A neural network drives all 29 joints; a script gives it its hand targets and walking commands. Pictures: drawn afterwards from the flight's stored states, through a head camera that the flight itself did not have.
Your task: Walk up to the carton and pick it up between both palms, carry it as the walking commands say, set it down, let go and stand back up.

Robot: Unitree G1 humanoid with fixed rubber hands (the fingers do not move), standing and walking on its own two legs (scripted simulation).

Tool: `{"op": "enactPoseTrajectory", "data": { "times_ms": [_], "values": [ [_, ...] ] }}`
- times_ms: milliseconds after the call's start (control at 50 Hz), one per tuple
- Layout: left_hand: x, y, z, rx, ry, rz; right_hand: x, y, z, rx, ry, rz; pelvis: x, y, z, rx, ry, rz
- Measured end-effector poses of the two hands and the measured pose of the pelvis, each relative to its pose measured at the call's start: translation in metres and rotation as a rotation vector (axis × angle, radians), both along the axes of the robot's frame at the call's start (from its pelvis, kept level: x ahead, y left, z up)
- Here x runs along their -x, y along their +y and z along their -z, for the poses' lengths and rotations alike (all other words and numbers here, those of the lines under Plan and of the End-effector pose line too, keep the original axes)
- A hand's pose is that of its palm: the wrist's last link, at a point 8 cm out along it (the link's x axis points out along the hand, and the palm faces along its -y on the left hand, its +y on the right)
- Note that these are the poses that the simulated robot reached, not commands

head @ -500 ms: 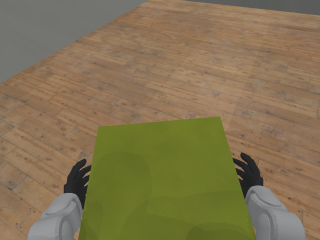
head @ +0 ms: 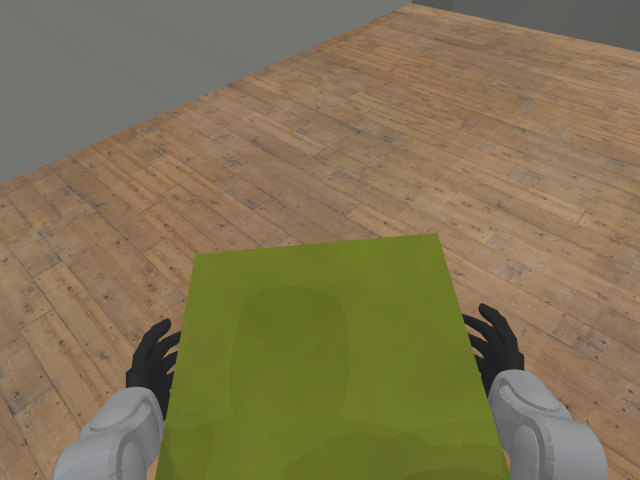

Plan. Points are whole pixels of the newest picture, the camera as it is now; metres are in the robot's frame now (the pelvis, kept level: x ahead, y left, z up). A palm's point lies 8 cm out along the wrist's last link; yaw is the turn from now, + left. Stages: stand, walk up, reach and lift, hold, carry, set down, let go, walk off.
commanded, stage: carry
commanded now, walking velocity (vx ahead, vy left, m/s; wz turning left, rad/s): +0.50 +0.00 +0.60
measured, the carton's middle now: (329, 390) +0.25 -0.01 -0.01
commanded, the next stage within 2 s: none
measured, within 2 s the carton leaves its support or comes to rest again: neither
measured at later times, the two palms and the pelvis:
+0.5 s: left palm (194, 203) +0.53 +0.19 +0.07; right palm (411, 170) +0.61 -0.17 +0.06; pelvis +0.34 -0.03 +0.00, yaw +11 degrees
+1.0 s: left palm (191, 130) +0.77 +0.25 +0.06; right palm (363, 103) +0.86 -0.11 +0.06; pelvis +0.59 +0.03 +0.00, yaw +10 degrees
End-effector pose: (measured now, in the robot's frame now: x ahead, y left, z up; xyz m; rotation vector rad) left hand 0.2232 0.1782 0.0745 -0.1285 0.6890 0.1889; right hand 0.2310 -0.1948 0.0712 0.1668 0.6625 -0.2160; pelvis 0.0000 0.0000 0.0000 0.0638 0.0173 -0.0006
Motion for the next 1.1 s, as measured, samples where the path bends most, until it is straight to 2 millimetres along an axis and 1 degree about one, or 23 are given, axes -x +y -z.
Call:
{"op": "enactPoseTrajectory", "data": {
  "times_ms": [80,140,160,200,240,280,300,340,400,440,520,580,620,700,740,800,820,880,980,1040,1100],
  "values": [
    [-0.048,0.005,-0.023,-0.034,-0.048,-0.068,-0.077,0.007,-0.018,-0.016,-0.056,-0.079,-0.059,-0.007,-0.007,-0.017,-0.009,-0.012],
    [-0.09,0.01,-0.029,-0.058,-0.067,-0.098,-0.133,0.013,-0.019,-0.028,-0.08,-0.12,-0.106,-0.007,-0.005,-0.032,-0.015,-0.023],
    [-0.105,0.011,-0.028,-0.063,-0.068,-0.105,-0.151,0.015,-0.017,-0.029,-0.082,-0.13,-0.123,-0.006,-0.002,-0.035,-0.015,-0.031],
    [-0.135,0.017,-0.018,-0.065,-0.065,-0.123,-0.188,0.022,-0.006,-0.031,-0.079,-0.149,-0.157,-0.004,0.007,-0.037,-0.012,-0.06],
    [-0.167,0.024,-0.003,-0.063,-0.061,-0.14,-0.226,0.03,0.008,-0.032,-0.075,-0.166,-0.193,-0.002,0.022,-0.039,-0.017,-0.086],
    [-0.195,0.028,0.011,-0.066,-0.032,-0.142,-0.257,0.034,0.021,-0.038,-0.047,-0.164,-0.222,-0.002,0.03,-0.054,-0.012,-0.108],
    [-0.207,0.028,0.015,-0.067,-0.011,-0.142,-0.269,0.035,0.026,-0.045,-0.026,-0.159,-0.233,-0.002,0.029,-0.056,-0.007,-0.11],
    [-0.231,0.025,0.014,-0.071,0.015,-0.136,-0.291,0.031,0.029,-0.064,0.001,-0.143,-0.254,-0.005,0.023,-0.055,0.015,-0.114],
    [-0.263,0.02,0.009,-0.066,0.041,-0.136,-0.322,0.026,0.024,-0.065,0.031,-0.138,-0.285,-0.012,0.012,-0.042,0.036,-0.122],
    [-0.282,0.016,0.008,-0.054,0.046,-0.149,-0.344,0.023,0.02,-0.056,0.036,-0.149,-0.307,-0.018,0.007,-0.027,0.035,-0.138],
    [-0.316,0.017,-0.002,-0.016,0.045,-0.203,-0.393,0.027,0.002,-0.025,0.037,-0.197,-0.354,-0.027,-0.008,-0.013,0.026,-0.194],
    [-0.343,0.021,-0.01,-0.01,0.02,-0.23,-0.431,0.034,-0.011,-0.009,0.01,-0.23,-0.387,-0.027,-0.014,-0.024,0.017,-0.195],
    [-0.361,0.026,-0.014,-0.013,0.004,-0.243,-0.455,0.04,-0.015,-0.007,-0.006,-0.246,-0.408,-0.024,-0.014,-0.027,0.008,-0.197],
    [-0.403,0.038,-0.014,-0.02,-0.028,-0.253,-0.5,0.054,-0.015,-0.01,-0.039,-0.26,-0.453,-0.013,-0.007,-0.026,-0.011,-0.194],
    [-0.427,0.046,-0.009,-0.016,-0.04,-0.251,-0.524,0.061,-0.012,-0.005,-0.052,-0.259,-0.477,-0.006,0.001,-0.021,-0.015,-0.193],
    [-0.466,0.059,0.007,0.0,-0.053,-0.244,-0.56,0.073,-0.003,0.01,-0.065,-0.254,-0.516,0.007,0.017,-0.007,-0.01,-0.19],
    [-0.477,0.062,0.011,0.005,-0.048,-0.238,-0.569,0.076,0.0,0.014,-0.059,-0.249,-0.527,0.011,0.02,-0.003,-0.01,-0.187],
    [-0.506,0.068,0.018,0.02,-0.011,-0.222,-0.592,0.08,0.006,0.011,-0.019,-0.22,-0.552,0.019,0.018,0.009,0.006,-0.171],
    [-0.545,0.073,0.016,0.015,0.04,-0.209,-0.624,0.083,0.01,-0.006,0.033,-0.196,-0.585,0.026,0.007,0.02,0.053,-0.166],
    [-0.567,0.079,0.009,0.017,0.037,-0.216,-0.646,0.089,0.004,-0.001,0.032,-0.202,-0.608,0.031,0.0,0.023,0.057,-0.172],
    [-0.591,0.088,0.006,0.025,0.007,-0.218,-0.672,0.099,-0.004,0.022,0.001,-0.215,-0.634,0.039,0.002,0.022,0.046,-0.173]
  ]
}}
